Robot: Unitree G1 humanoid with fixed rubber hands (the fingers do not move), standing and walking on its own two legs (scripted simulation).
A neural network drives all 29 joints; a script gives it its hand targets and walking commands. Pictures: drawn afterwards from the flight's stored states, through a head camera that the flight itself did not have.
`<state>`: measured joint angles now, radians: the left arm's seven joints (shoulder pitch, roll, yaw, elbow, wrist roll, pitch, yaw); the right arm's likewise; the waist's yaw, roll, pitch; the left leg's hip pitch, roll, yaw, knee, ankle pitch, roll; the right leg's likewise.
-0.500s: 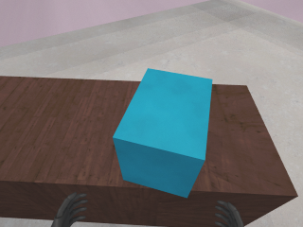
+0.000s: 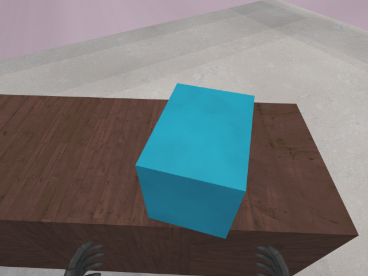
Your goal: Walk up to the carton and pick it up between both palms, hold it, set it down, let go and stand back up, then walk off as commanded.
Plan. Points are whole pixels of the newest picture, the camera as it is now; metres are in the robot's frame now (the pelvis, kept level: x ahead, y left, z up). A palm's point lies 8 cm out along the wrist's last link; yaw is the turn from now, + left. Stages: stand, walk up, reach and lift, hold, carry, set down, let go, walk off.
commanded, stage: set down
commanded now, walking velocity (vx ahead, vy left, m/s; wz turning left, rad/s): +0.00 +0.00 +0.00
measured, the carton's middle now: (200, 158) +0.46 -0.02 -0.04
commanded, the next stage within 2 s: let go in 0.14 s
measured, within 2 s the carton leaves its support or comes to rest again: neither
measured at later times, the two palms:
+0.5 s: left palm out of the picture +0.16 +0.24 -0.08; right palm out of the picture +0.16 -0.22 -0.08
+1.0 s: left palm out of the picture +0.14 +0.26 -0.09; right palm out of the picture +0.13 -0.28 -0.09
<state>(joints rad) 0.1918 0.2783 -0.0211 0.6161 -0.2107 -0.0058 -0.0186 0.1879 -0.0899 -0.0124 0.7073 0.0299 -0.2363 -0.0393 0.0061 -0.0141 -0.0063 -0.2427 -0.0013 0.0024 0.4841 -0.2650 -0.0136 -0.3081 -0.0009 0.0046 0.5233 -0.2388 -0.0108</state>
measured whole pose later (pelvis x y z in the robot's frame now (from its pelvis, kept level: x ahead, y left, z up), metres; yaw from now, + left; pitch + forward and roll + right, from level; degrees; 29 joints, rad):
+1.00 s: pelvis +0.01 +0.00 +0.00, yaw +0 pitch +2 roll +1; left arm 0.19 0.28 -0.02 0.68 -0.01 -0.01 0.00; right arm 0.24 -0.33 -0.02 0.71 -0.02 -0.04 0.00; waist 0.02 -0.01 -0.01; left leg -0.24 0.00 0.00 0.49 -0.28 -0.01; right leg -0.30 0.00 0.00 0.52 -0.25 -0.01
